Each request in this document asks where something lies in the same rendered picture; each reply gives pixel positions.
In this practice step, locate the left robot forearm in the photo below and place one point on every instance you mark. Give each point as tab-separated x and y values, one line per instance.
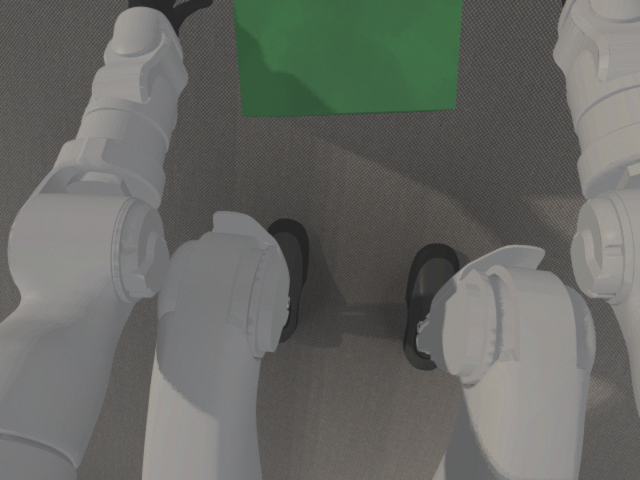
126	128

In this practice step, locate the right robot forearm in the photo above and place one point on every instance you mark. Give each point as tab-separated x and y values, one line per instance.
598	50

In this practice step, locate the robot right foot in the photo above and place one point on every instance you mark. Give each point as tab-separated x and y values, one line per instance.
432	267

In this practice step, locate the robot left foot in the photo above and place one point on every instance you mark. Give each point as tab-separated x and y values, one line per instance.
292	238

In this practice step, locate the robot left upper arm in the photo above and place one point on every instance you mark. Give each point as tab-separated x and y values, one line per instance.
80	262

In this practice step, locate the robot left hand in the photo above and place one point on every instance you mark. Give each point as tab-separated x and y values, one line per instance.
177	15

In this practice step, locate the carton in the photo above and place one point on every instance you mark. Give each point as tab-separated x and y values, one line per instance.
343	57

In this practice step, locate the robot foot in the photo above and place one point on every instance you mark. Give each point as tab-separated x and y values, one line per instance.
292	238
432	267

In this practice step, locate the robot right upper arm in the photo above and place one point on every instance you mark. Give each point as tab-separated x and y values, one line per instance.
605	256

